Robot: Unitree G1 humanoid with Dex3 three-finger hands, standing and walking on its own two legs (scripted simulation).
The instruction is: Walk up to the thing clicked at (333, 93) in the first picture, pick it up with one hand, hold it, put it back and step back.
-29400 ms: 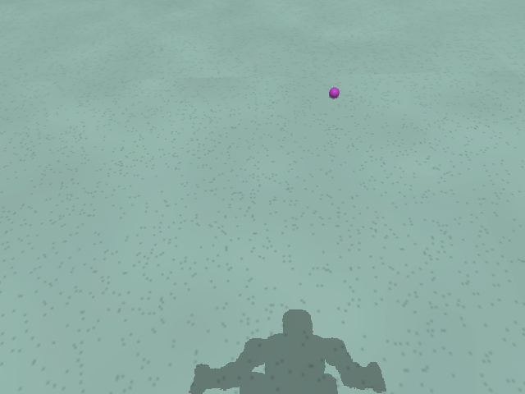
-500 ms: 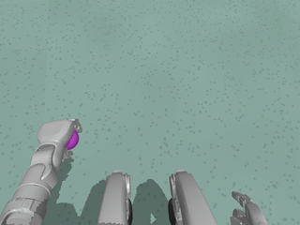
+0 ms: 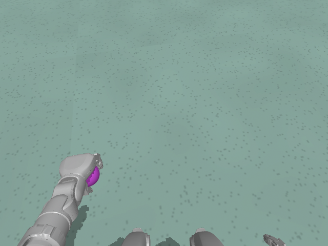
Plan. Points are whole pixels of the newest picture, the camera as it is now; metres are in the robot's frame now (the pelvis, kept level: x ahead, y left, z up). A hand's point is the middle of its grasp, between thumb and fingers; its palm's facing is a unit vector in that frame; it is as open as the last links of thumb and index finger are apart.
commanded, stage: lift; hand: left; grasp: from above
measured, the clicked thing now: (87, 174) +0.34 +0.23 -0.10
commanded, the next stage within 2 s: hold in 0.22 s
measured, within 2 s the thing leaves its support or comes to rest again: neither
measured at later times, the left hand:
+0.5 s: hand (80, 163) +0.34 +0.22 -0.02, palm faces -0.43 -0.08 -0.90, open 8.7 cm
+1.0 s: hand (76, 160) +0.33 +0.22 +0.02, palm faces -0.44 -0.06 -0.90, open 8.7 cm
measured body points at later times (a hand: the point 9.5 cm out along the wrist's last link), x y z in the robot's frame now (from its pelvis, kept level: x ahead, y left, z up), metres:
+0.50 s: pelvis +0.03 +0.00 +0.05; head +0.07 -0.01 +0.50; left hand +0.36 +0.23 +0.03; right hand +0.13 -0.27 -0.07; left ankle +0.05 +0.11 -0.67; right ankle +0.03 -0.14 -0.67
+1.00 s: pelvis +0.03 +0.00 +0.06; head +0.04 -0.02 +0.51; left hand +0.35 +0.22 +0.07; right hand +0.15 -0.26 -0.05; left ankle +0.05 +0.11 -0.67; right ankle +0.03 -0.14 -0.67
